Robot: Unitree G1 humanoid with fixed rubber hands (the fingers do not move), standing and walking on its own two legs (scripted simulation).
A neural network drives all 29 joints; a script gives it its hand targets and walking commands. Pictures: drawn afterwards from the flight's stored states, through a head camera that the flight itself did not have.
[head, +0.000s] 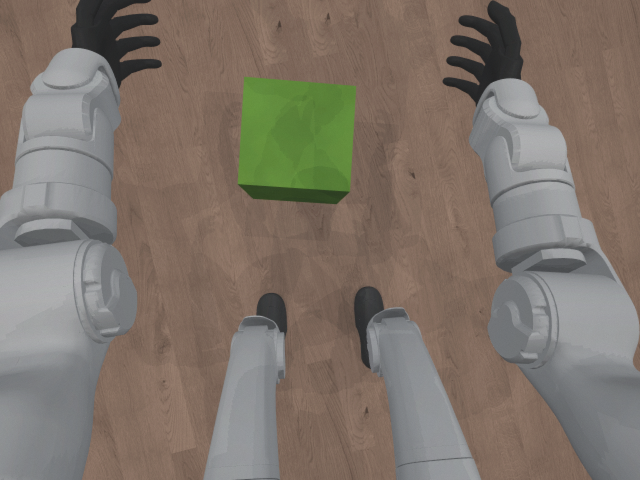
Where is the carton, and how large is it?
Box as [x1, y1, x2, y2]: [238, 77, 355, 203]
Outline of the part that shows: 244,77 238,184 253,198 336,203 349,191 355,86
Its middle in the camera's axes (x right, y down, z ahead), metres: -0.05 -0.20 +0.84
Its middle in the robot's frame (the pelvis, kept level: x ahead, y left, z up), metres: +0.56 +0.02 -0.54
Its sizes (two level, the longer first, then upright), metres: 0.210 0.200 0.250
